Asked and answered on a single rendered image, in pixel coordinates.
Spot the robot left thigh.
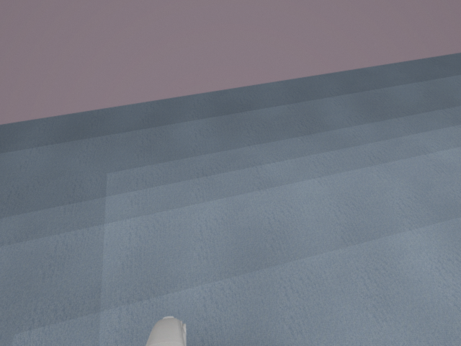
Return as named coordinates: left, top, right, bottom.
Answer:
left=146, top=318, right=187, bottom=346

